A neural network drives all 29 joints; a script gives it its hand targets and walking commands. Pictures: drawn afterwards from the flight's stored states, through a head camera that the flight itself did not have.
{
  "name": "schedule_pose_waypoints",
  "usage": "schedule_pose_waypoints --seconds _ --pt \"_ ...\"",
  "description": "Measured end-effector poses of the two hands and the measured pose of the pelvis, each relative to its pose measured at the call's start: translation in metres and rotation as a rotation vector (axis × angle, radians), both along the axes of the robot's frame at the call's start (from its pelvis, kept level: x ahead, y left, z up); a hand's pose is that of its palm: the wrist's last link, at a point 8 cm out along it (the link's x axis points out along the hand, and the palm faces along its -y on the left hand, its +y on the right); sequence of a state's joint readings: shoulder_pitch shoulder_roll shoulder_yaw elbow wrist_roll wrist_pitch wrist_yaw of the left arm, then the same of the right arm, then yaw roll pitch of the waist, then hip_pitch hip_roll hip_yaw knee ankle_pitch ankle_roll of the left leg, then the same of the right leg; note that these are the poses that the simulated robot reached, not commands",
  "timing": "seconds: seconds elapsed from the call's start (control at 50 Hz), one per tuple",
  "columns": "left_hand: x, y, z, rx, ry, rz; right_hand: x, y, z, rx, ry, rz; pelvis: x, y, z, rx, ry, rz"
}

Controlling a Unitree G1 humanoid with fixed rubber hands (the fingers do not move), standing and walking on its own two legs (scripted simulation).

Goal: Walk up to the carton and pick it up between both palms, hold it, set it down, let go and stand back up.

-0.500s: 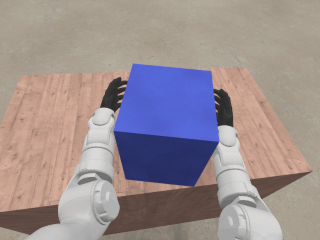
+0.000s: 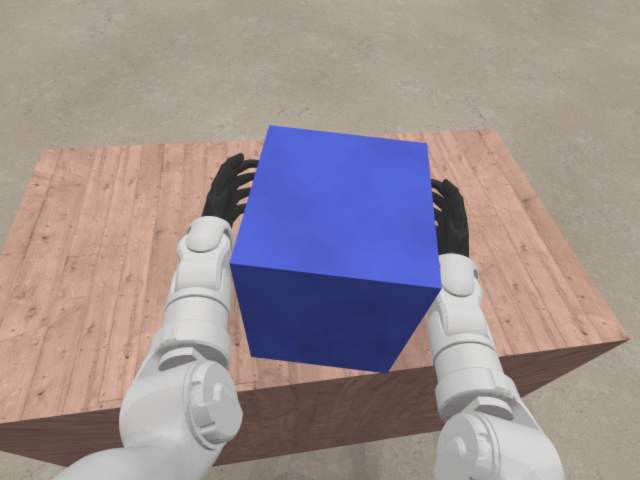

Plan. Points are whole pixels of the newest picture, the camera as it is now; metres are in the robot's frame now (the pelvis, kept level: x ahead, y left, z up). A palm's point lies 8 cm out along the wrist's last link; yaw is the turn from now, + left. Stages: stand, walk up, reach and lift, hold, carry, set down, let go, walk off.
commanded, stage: set down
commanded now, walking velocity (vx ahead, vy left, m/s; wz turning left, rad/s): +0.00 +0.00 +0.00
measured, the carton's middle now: (332, 258) +0.39 +0.00 +0.03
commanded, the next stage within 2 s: none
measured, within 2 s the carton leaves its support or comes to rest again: rests again in 0.62 s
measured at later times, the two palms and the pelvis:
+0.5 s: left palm (219, 229) +0.42 +0.15 +0.04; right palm (440, 249) +0.39 -0.14 +0.05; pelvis +0.01 +0.00 +0.00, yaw +0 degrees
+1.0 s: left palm (198, 238) +0.40 +0.18 +0.05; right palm (426, 274) +0.36 -0.12 +0.04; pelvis -0.01 +0.01 +0.00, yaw +0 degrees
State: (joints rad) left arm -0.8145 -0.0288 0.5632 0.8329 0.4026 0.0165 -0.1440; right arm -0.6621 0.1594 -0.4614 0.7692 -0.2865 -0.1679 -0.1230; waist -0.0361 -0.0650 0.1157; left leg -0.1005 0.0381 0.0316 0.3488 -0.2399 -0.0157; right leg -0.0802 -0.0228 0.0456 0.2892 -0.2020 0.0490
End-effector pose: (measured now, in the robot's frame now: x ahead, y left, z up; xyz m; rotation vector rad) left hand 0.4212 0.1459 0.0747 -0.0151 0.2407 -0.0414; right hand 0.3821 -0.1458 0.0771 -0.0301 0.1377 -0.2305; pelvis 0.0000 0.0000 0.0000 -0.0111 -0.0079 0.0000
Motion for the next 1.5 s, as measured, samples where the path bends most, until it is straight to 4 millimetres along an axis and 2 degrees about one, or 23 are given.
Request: schedule_pose_waypoints --seconds 0.3,0.46,0.54,0.68,0.78,0.96,1.04,1.14,1.2,1.36,1.5 --pt "0.000 0.001 -0.003 -0.004 -0.004 0.006 0.000 0.000 -0.001 -0.005 -0.003 0.000 0.000 0.000 0.000 0.000 0.000 -0.001" --pt "0.001 0.002 -0.025 0.034 0.072 0.032 0.006 0.002 -0.018 0.011 0.064 0.010 0.004 0.000 0.000 0.000 0.049 -0.001" --pt "0.002 0.012 -0.037 0.033 0.098 0.049 0.012 0.006 -0.028 0.013 0.107 0.025 0.008 0.001 0.000 -0.001 0.101 -0.002" --pt "0.005 0.033 -0.038 0.046 0.075 0.081 0.021 0.019 -0.032 0.040 0.119 0.054 0.011 0.005 -0.002 -0.006 0.173 -0.003" --pt "0.000 0.034 -0.042 0.056 0.098 0.062 0.017 0.021 -0.033 0.040 0.122 0.050 0.009 0.007 -0.002 -0.009 0.170 -0.004" --pt "-0.012 0.030 -0.029 0.093 0.068 0.017 -0.009 0.022 -0.038 0.044 0.096 0.060 -0.002 0.010 -0.002 -0.012 0.149 -0.004" --pt "-0.026 0.032 -0.029 0.102 0.064 0.015 -0.029 0.018 -0.045 0.067 0.089 0.050 -0.011 0.010 -0.002 -0.012 0.135 -0.004" --pt "-0.049 0.034 -0.037 0.086 0.083 0.016 -0.055 0.010 -0.051 0.076 0.079 0.033 -0.027 0.010 -0.002 -0.012 0.113 -0.003" --pt "-0.063 0.036 -0.042 0.067 0.091 0.025 -0.066 0.009 -0.050 0.081 0.079 0.025 -0.035 0.009 -0.002 -0.012 0.101 -0.002" --pt "-0.087 0.044 -0.034 0.044 0.045 0.046 -0.086 0.007 -0.035 0.087 0.045 0.019 -0.048 0.009 -0.002 -0.012 0.068 -0.001" --pt "-0.104 0.051 -0.038 0.031 0.055 0.053 -0.106 0.002 -0.038 0.078 0.068 -0.002 -0.052 0.009 -0.002 -0.012 0.033 -0.001"
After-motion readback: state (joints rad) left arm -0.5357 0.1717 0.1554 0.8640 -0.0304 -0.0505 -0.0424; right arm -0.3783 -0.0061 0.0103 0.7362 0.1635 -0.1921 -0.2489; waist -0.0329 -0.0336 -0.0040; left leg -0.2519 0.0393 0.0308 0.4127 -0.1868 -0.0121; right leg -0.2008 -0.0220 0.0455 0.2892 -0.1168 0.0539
